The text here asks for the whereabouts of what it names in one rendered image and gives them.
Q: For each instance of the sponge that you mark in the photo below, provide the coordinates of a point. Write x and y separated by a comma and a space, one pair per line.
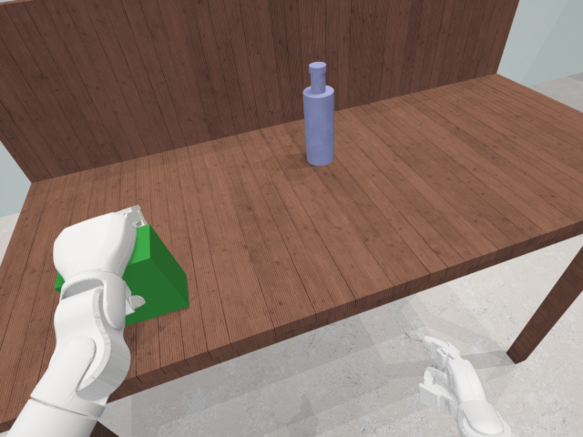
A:
153, 274

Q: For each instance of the left robot forearm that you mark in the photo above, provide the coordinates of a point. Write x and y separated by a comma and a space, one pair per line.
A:
90, 361

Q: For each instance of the table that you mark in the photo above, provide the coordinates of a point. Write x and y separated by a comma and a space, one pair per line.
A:
193, 110

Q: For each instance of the right robot hand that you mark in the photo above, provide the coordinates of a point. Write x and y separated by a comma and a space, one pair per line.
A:
444, 393

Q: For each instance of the right robot forearm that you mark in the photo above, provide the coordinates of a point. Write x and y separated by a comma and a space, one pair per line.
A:
476, 418

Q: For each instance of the left robot hand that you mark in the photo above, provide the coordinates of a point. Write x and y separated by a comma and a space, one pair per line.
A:
104, 243

